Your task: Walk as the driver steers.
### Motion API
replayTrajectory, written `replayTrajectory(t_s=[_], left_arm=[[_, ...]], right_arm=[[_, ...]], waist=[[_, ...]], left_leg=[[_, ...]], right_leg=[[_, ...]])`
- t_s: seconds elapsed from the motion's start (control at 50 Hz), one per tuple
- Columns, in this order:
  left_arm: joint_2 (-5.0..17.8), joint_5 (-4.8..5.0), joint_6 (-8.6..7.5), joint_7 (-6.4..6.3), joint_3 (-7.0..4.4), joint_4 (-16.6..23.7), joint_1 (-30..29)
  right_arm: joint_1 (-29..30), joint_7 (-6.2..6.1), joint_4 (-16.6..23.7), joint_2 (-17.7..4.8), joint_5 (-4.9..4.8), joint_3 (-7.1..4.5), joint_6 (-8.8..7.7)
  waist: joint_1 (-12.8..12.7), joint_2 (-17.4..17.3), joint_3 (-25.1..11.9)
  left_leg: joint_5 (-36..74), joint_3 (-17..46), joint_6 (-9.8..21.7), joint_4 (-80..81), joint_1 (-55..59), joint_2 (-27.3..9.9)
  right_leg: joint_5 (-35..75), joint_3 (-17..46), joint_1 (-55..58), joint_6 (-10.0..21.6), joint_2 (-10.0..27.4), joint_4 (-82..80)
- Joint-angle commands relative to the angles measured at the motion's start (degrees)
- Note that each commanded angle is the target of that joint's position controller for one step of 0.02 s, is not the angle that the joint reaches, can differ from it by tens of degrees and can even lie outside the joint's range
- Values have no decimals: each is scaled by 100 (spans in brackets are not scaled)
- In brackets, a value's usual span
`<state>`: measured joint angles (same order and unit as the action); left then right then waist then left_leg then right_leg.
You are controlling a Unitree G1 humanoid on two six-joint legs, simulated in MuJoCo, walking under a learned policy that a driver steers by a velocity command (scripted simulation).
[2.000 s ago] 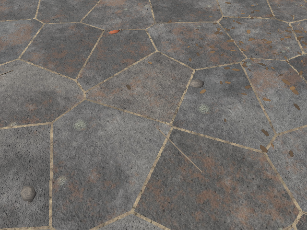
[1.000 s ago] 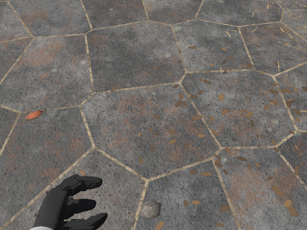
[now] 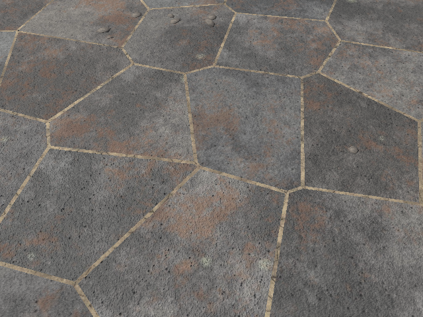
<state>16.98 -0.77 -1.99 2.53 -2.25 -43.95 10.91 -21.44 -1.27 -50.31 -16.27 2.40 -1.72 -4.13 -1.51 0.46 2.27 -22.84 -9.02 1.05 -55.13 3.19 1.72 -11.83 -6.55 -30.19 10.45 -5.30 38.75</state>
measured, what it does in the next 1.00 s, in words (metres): walks ahead, turning right: left foot, then right foot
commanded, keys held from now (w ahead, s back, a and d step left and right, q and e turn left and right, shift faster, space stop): w+e+shift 0.48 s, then shift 0.52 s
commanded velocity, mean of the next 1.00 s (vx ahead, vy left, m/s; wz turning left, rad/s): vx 0.69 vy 0.00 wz -0.63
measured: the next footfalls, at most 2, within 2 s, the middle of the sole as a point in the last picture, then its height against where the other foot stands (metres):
left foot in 0.40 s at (208, 268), level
right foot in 0.78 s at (308, 226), level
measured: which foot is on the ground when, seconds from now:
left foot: up 0.00-0.38, down 0.40-0.78, up 0.80-1.00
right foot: down 0.00-0.40, up 0.42-0.76, down 0.78-1.00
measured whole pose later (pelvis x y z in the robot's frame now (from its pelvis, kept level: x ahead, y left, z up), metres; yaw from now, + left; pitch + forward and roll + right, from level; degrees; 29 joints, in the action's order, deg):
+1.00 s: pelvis +0.72 -0.15 +0.03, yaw -37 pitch +1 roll +1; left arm 11.5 -1.4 -1.8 0.0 0.5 -44.8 10.7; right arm -12.5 -0.8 -44.2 -13.4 0.8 0.2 0.7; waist 0.4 -0.6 5.4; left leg -24.9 1.2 -1.1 -55.0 -26.4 -2.4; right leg -5.5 0.7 -20.8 5.5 -5.5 26.2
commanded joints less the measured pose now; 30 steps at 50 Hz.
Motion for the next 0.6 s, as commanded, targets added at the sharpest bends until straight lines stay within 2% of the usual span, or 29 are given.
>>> replayTrajectory(t_s=[0.02, 0.04, 0.06, 0.1, 0.12, 0.16, 0.2, 0.22, 0.26, 0.3, 0.32, 0.34, 0.36, 0.38, 0.4, 0.42, 0.44, 0.46, 0.48, 0.5, 0.52, 0.54, 0.56, 0.58, 0.6], left_arm=[[1466, -48, 151, -145, -539, -125, 1770], [1129, -17, 128, -175, -468, -186, 1642], [941, -19, 92, -186, -422, -258, 1488], [791, 31, -53, -242, -327, -234, 1268], [806, 58, -124, -227, -316, -204, 1231], [947, 82, -230, -207, -354, -153, 1241], [936, 105, -242, -207, -381, -153, 1341], [969, 133, -235, -195, -409, -171, 1450], [1045, 155, -221, -174, -460, -230, 1705], [1112, 137, -214, -209, -499, -223, 1685], [1159, 135, -216, -236, -515, -175, 1526], [1274, 123, -232, -250, -542, -139, 1416], [1472, 69, -252, -234, -579, -92, 1246], [1564, 28, -294, -207, -592, 5, 825], [960, -8, -373, -205, -430, 157, 667], [157, 294, -348, -188, -193, 521, 1317], [563, 157, -232, -249, -141, 398, 1330], [814, 7, -151, -222, -192, 323, 785], [822, -60, -94, -153, -207, 349, 504], [714, -163, -43, -77, -194, 462, 99], [523, -187, 33, -16, -148, 542, 169], [399, -186, 98, -19, -108, 597, 113], [283, -180, 130, -21, -71, 704, 48], [244, -191, 130, -8, -40, 822, -112], [235, -183, 113, 26, -5, 993, -266]], right_arm=[[821, 87, 1392, -470, -13, 98, -390], [1068, 117, 1407, -621, -9, 90, -456], [1104, 116, 1405, -583, 31, 116, -441], [1100, 144, 1452, -483, 210, 182, -175], [1102, 159, 1498, -451, 223, 207, -53], [1715, 214, 1797, -407, 198, 270, 39], [2388, 263, 2059, -290, 92, 338, 10], [2592, 275, 2126, -227, 46, 365, -4], [2833, 265, 2208, -239, -20, 367, -29], [2936, 234, 2298, -331, -54, 339, -62], [2751, 207, 2262, -413, -55, 304, -78], [2351, 155, 2144, -604, -63, 219, -89], [1570, 77, 1944, -911, -107, 80, -109], [311, -19, 1629, -1158, -127, -61, -127], [-975, -152, 1403, -1535, 10, -238, -141], [-593, -127, 1485, -1885, 198, -311, -132], [80, -67, 1578, -1567, 159, -366, -62], [470, -50, 1636, -928, 104, -231, -37], [501, -26, 1487, -649, 89, -167, -29], [340, -25, 1274, -544, 96, -123, -63], [198, -14, 1090, -503, 86, -99, -132], [28, 50, 913, -367, 10, -69, -211], [-63, 115, 786, -324, -79, -55, -285], [-27, 159, 722, -377, -136, -69, -328], [212, 171, 727, -533, -162, -100, -351]], waist=[[-572, 570, -1395], [-365, -258, -804], [-53, -615, -299], [305, -655, 76], [380, -521, 147], [262, -317, 387], [-4, -128, 486], [-164, -16, 404], [-443, 176, 158], [-474, 289, 29], [-339, 282, -98], [-147, 277, -415], [278, 286, -943], [1039, 272, -1471], [1477, -298, -2191], [674, -2435, -2988], [526, -1864, -2484], [609, -936, -1585], [562, -312, -959], [541, -140, -495], [370, -392, -260], [282, -419, -172], [190, -474, -155], [130, -534, -122], [1, -717, -89]], left_leg=[[-87, 1516, 18, -4084, -5450, 120], [425, 1591, 61, -3342, -5238, -196], [542, 1495, 18, -2734, -4900, -417], [425, 1426, -194, -2128, -4332, -666], [353, 1332, -287, -1698, -4137, -755], [757, 1007, -418, -644, -3904, -805], [1814, 856, -470, 545, -3681, -708], [2284, 795, -449, 1073, -3537, -599], [2822, 730, -375, 1702, -3397, -361], [2883, 861, -267, 2229, -3155, -259], [2788, 911, -213, 2554, -2678, -156], [2522, 944, -160, 2642, -2006, 7], [2043, 1027, -98, 2541, -1107, 71], [1640, 1115, -33, 2472, 163, -172], [-246, 2122, 130, 2357, 1516, -1248], [-1561, 5449, 670, 3551, 2561, -2935], [-2639, 6011, 874, 3939, 1968, -2813], [-2369, 4930, 795, 3923, 1128, -2464], [-1251, 4038, 726, 3951, 364, -2251], [152, 3262, 664, 3989, -156, -1960], [1636, 2772, 715, 3923, -498, -1927], [3166, 2391, 718, 3857, -646, -1879], [4225, 2042, 686, 3841, -672, -1875], [4956, 1686, 653, 3911, -748, -1795], [5198, 1373, 637, 4054, -981, -1731]], right_leg=[[-1358, 5445, 5135, 1677, 1960, -2325], [-1423, 4990, 4268, 1349, 1865, -2549], [-910, 4466, 3332, 1094, 1648, -2609], [-239, 3619, 2100, 921, 1115, -2699], [-120, 3336, 1657, 894, 925, -2789], [466, 2934, 1006, 858, 624, -3051], [1258, 2719, 912, 644, 405, -3047], [1726, 2670, 1083, 507, 343, -2970], [2649, 2769, 1717, 329, 425, -2784], [3086, 2899, 2215, 205, 561, -2522], [3450, 2911, 2293, 78, 553, -2267], [4193, 2950, 2413, -60, 540, -1766], [4649, 2963, 2456, -188, 524, -832], [4367, 2866, 1986, -280, 373, 488], [2410, 2486, 1150, -286, 118, 2332], [-1684, 1794, -453, -473, -550, 3940], [-1196, 1520, -1229, -377, 65, 4393], [-664, 1336, -1363, -402, 365, 4221], [-457, 1220, -1277, -439, 558, 3982], [-471, 1215, -1209, -488, 705, 3751], [-632, 1188, -1140, -585, 740, 3692], [-866, 1168, -1112, -643, 764, 3583], [-961, 1175, -1173, -692, 734, 3316], [-829, 1113, -1196, -731, 679, 2973], [-536, 1088, -1046, -771, 667, 2354]])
